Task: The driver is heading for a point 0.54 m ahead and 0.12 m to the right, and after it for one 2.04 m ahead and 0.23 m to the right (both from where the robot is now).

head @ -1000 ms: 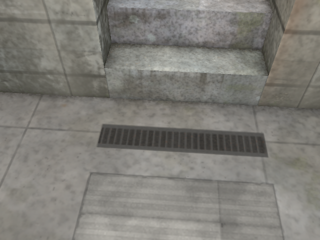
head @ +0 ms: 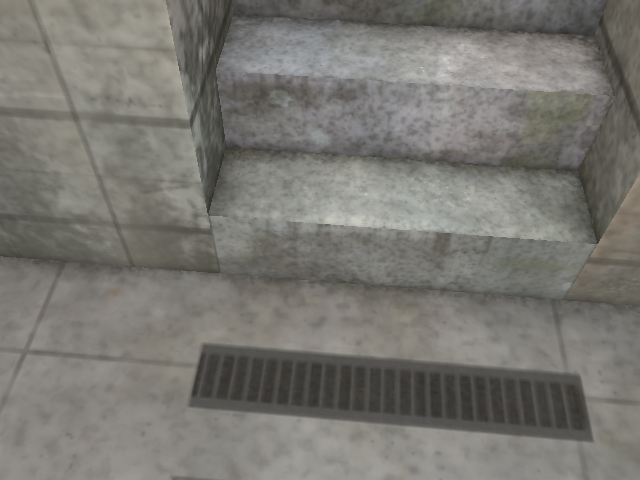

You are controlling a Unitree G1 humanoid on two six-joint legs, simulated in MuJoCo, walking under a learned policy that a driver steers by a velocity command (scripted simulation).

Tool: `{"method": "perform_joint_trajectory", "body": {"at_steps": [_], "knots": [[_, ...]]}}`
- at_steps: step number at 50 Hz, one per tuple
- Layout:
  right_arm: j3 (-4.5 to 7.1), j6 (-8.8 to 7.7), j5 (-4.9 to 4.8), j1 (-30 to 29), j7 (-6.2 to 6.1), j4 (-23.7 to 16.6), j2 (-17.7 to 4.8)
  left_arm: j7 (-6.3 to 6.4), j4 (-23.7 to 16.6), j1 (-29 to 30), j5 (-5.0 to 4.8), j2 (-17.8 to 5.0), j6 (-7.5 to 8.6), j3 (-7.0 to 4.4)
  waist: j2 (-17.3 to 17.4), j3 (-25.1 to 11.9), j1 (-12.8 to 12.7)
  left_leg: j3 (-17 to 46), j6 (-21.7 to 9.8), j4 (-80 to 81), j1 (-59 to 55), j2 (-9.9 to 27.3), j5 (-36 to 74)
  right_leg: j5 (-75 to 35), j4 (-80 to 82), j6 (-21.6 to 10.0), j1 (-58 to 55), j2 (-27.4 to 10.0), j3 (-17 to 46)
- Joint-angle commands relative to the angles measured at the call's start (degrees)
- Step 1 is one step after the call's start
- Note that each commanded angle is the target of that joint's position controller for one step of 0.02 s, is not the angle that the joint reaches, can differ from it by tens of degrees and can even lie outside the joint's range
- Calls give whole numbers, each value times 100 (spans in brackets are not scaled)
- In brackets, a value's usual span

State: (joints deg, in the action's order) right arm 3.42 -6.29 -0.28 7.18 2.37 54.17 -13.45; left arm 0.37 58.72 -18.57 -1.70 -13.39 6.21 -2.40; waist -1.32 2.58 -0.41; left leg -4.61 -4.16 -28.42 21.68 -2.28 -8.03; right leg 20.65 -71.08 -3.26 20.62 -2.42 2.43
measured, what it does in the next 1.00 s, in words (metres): walks ahead, turning right: right foot, then left foot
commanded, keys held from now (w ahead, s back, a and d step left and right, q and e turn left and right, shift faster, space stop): w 0.22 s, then w+e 0.30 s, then e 0.18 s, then no key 0.30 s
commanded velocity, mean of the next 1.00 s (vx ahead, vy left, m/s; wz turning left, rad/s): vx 0.36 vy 0.00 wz -0.25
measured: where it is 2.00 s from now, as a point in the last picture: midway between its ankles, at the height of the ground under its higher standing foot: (374, 454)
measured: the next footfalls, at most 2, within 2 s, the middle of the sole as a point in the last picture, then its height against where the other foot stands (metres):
right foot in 0.44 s outside the picture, level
left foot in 0.92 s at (332, 400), level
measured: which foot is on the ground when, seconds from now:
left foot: down 0.00-0.46, up 0.48-0.90, down 0.92-1.00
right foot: up 0.00-0.42, down 0.44-0.94, up 0.96-1.00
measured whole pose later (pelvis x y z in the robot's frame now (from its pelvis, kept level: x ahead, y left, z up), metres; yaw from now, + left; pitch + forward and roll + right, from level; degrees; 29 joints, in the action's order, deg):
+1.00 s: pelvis +0.49 -0.05 +0.01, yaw -18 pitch -1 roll -1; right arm -0.1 -3.7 1.4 6.2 -1.9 51.6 -13.7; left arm 2.2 56.6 -10.7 0.1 -15.0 2.1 -2.2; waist -0.7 4.2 -1.5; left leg -1.3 -2.7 -26.1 19.1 -1.0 -6.5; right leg 29.6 -38.7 -2.8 10.7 6.5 6.6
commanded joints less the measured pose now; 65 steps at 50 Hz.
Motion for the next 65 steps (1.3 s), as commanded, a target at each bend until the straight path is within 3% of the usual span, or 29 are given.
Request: {"method": "perform_joint_trajectory", "body": {"at_steps": [1, 4, 8, 14, 15, 18, 21, 22, 23, 24, 25, 26, 28, 29, 32, 35, 39, 43, 44, 46, 47, 48, 49, 51, 54, 55, 59, 60, 65], "knots": [[18, -107, 91, 149, 36, -104, -312, 71, -314, -266, 33, -362, -19, -155, 459, -550, -100, 1932, -909, 1889, -1079, 1530, 70, -593, 28, -116, 1082, -654, 280], [45, -106, 70, 479, -65, 47, -565, 97, -482, 81, 61, -338, -153, -187, 443, -169, -152, 1509, -1012, 2235, -730, 1464, 245, -918, 687, 16, 1414, -758, 160], [63, -42, 49, 974, -226, 141, -731, 63, -792, 1015, 143, -390, -136, -218, 346, 26, 70, 1225, -903, 2318, -1151, 1402, 589, -2145, 2048, 205, 2138, -732, 80], [74, 3, -4, 1521, -288, 295, -847, -102, -1088, 2081, 51, -281, -88, -111, 416, 192, 428, 629, -669, 2278, -1869, 1370, 732, -2869, 3591, 168, 1944, -400, -256], [-20, -24, 216, 1745, -250, 362, -520, -261, -1174, 2120, 437, -47, -224, 15, 317, 296, 388, 336, -623, 2387, -1761, 1261, 716, -2768, 3686, 160, 1502, -279, -683], [96, -84, 245, 1703, -342, 422, -847, -345, -1462, 2450, 489, -266, -271, -20, 430, 515, 342, 283, -505, 2175, -2511, 1670, 1293, -1896, 4001, -94, 1596, -195, -573], [138, 37, 282, 1680, -393, 434, -986, -269, -1183, 1294, 464, -553, -159, -137, 676, -318, -127, -145, -274, 181, -3140, 1620, 4118, -1069, 4432, -481, 297, 432, -908], [97, 96, 335, 1655, -373, 355, -865, -265, -854, 296, 528, -786, -89, -219, 675, -976, -478, -360, -102, -1075, -2527, 1338, 3849, -1016, 4567, -630, -1051, 474, -722], [-36, 82, 102, 1858, -299, -6, -432, -205, -745, -619, 667, -1443, -64, -415, -343, -1911, -583, -602, 195, -3232, -165, 881, 1967, -880, 4259, -1349, -3502, -973, 1406], [15, -33, 93, 1683, -220, -55, -612, -160, -591, -865, 540, -1617, -153, -520, -1102, -2339, -562, -31, 296, -4722, 1434, -216, -2051, -957, 5236, -1815, -4280, -1823, 3883], [64, -89, 119, 1134, -171, -138, -846, -164, -675, -429, 411, -1617, -177, -518, -689, -1845, -480, 745, 152, -4984, 1969, 232, -1639, -1108, 5335, -1648, -3970, -1555, 3240], [28, -168, 103, 888, -135, -230, -773, -152, -684, -90, 304, -1303, -204, -473, -296, -1208, -372, 721, 136, -4770, 1952, 531, -1104, -1638, 5393, -1517, -3165, -1422, 2482], [8, -80, 195, 717, -173, -330, -664, -149, -718, 307, 277, -711, -223, -301, 165, -465, -34, 686, 310, -3964, 1289, 788, -895, -3844, 5483, -1248, -1838, -1047, 1643], [-7, 33, 285, 824, -194, -321, -591, -153, -717, 375, 254, -629, -222, -257, 202, -517, 104, 662, 407, -3840, 956, 761, -972, -4711, 5411, -1208, -1542, -947, 1377], [-52, 234, 350, 777, -198, -446, -444, -155, -669, 386, 204, -949, -142, -306, 39, -620, 265, 483, 601, -3101, 540, 550, -928, -5843, 5326, -1170, -1092, -695, 897], [-94, 348, 311, 398, -255, -588, -427, -129, -619, 372, 225, -1058, -162, -308, -390, -555, 187, 389, 654, -2195, 590, 425, -503, -5886, 5228, -980, -1040, -495, 837], [-133, 343, 216, -63, -284, -631, -524, -8, -475, 119, 227, -893, -263, -244, -461, -599, -93, 398, 537, -1352, 479, 379, 238, -5487, 5192, -712, -1438, -458, 816], [-136, 273, 109, -194, -367, -568, -681, 91, -413, 289, 291, -963, -333, -256, -479, -514, -208, 446, 436, -458, -15, 233, 73, -5359, 4824, -539, -1702, -489, 946], [-127, 245, 78, -57, -421, -525, -737, 111, -359, 284, 251, -962, -305, -240, -464, -409, -140, 487, 443, -111, -267, 249, 136, -5127, 4645, -488, -1682, -495, 1048], [-131, 123, 233, 535, -486, -353, -802, 126, -412, 459, 148, -723, -236, -110, -2, -615, 221, 900, 325, 929, -1496, 691, 1601, -4254, 3932, -144, -1295, -200, 1083], [-119, 85, 298, 712, -513, -428, -1095, 145, -528, 219, 153, -464, -210, 1, 819, -1045, 95, 1938, 3, 627, -2378, 1886, 4036, -2033, 3256, 8, -778, 140, 857], [-185, 187, 198, 437, -480, -431, -953, 237, -260, -473, 65, -330, -388, 7, 1538, -1402, -134, 2693, -968, 625, -2397, 2508, 5068, 1254, 2762, 90, -559, 771, 490], [-255, 252, 138, 450, -432, -420, -641, 275, -135, -253, 186, -702, -485, -47, 1063, -1185, -79, 2786, -1165, 835, -2077, 2489, 4339, 1713, 2425, 83, -493, 676, 508], [-356, 327, 131, 133, -436, -420, -463, 198, -62, 213, 241, -627, -565, -40, 779, -826, -148, 2132, -734, 1165, -1544, 1868, 2480, 1349, 2603, 181, -701, 548, 528], [-334, 420, 96, -16, -500, -314, -705, 96, 97, 338, 285, -442, -686, 65, 967, -538, -201, 1618, -248, 1440, -1140, 1341, 835, 580, 3687, 420, -1114, 472, 148], [-186, 385, 64, -654, -458, -539, -1108, 158, -132, 744, 260, -586, -676, 26, 1010, -407, -267, 1478, -139, 1250, -1069, 1073, -163, -134, 4225, 549, -877, 102, 271], [-218, 285, 111, -15, -373, -215, -869, 196, -160, 735, 341, -681, -711, 90, 731, -320, -95, 1581, 145, 1689, -334, 945, -2242, -754, 4653, 376, -1242, 2, 249], [-208, 277, 133, -125, -382, -273, -825, 184, -89, 713, 291, -802, -675, 64, 464, -69, -51, 1282, 234, 1681, -422, 763, -2106, -337, 4590, 248, -742, 104, 189], [-224, 251, 101, -61, -406, -196, -757, 103, -115, 937, 312, -685, -390, 137, -59, -509, 85, 849, 143, 747, -1324, 534, 12, -829, 4925, 228, -492, -70, 345]]}}
Velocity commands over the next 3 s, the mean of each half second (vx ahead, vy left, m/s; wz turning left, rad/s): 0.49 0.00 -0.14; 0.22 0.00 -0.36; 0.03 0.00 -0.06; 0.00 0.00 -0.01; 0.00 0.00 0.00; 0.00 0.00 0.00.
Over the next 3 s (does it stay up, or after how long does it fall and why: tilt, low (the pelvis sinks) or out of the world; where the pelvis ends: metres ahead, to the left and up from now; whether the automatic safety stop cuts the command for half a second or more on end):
stays up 0.51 -0.10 0.01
